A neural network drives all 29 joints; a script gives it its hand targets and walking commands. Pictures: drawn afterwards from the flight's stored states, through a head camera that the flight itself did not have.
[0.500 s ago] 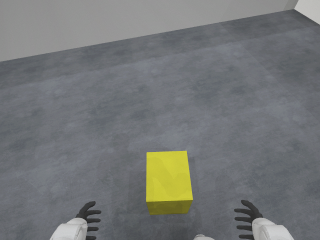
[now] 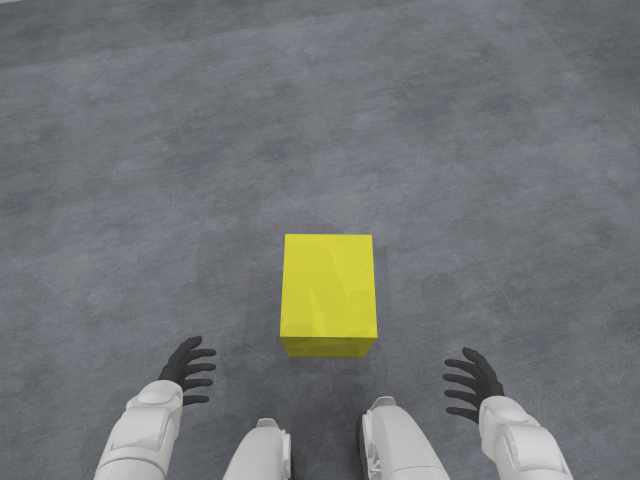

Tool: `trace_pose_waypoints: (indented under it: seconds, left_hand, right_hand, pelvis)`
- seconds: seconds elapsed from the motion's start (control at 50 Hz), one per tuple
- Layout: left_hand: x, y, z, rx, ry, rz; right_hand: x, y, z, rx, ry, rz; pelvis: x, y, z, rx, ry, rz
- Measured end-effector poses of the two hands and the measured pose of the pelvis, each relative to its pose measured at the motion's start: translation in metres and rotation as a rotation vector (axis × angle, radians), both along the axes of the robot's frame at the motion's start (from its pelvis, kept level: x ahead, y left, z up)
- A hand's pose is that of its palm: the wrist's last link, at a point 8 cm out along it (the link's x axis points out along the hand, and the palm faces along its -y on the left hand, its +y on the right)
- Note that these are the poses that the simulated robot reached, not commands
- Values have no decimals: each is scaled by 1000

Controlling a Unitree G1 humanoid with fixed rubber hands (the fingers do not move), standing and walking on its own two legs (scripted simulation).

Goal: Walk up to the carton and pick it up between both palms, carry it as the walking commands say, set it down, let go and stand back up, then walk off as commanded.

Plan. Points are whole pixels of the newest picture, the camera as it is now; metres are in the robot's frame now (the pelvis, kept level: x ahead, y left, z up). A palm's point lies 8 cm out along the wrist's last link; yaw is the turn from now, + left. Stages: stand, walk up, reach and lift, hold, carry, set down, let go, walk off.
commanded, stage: reach and lift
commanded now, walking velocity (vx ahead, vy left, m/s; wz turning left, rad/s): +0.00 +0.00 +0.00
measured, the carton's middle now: (327, 300) +0.48 -0.03 -0.57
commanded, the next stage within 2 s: none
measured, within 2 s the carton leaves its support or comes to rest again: neither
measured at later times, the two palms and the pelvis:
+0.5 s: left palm (199, 293) +0.37 +0.18 -0.12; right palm (460, 305) +0.34 -0.21 -0.13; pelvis -0.04 -0.01 -0.03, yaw +1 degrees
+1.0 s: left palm (218, 227) +0.50 +0.16 -0.15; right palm (440, 232) +0.47 -0.21 -0.15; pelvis -0.02 -0.01 -0.05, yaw +2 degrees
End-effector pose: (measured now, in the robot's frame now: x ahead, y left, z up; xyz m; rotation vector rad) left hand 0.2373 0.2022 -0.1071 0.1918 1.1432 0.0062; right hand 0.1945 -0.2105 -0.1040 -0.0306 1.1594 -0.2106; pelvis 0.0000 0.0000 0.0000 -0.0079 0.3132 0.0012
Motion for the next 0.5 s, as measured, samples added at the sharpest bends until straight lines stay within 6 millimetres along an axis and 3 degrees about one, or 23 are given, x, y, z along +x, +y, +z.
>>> trace_pose_waypoints:
  seconds: [0.18,0.5]
  left_hand:
    - [42,-3,-1,8,-68,-14]
    - [137,-23,-15,-31,-245,21]
  right_hand:
    - [33,1,-6,-7,-69,4]
    - [141,-1,-25,-24,-246,0]
  pelvis:
    - [-25,-5,-11,2,-18,9]
    - [-40,-11,-30,13,165,18]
